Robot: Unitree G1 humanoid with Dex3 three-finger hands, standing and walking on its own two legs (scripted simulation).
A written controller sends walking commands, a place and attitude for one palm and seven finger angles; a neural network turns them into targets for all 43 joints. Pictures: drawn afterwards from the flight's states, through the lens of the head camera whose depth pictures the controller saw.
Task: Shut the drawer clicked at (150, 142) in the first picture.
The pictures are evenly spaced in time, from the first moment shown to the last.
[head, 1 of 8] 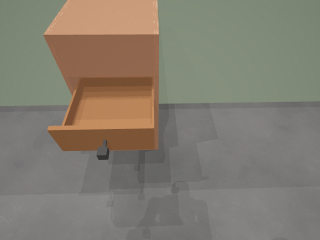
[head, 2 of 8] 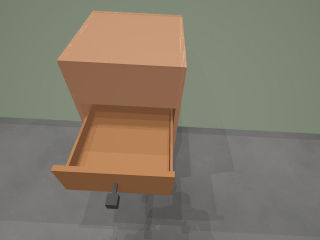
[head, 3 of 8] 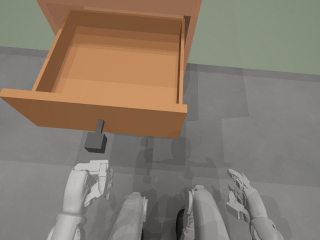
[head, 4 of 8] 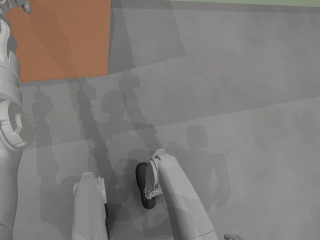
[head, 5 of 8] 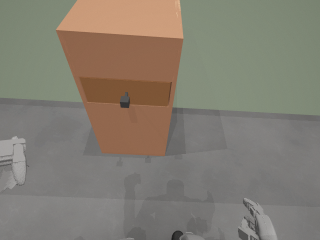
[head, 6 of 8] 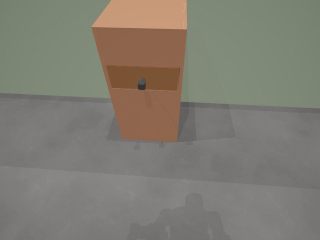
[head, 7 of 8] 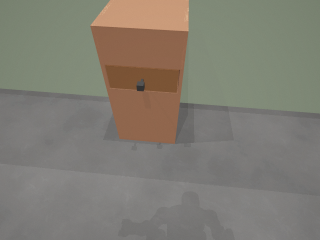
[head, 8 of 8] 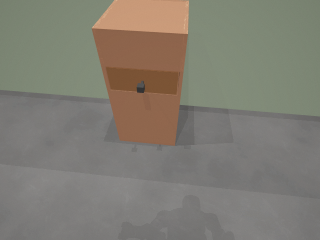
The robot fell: no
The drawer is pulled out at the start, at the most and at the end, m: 0.30 0.30 0.00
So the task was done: yes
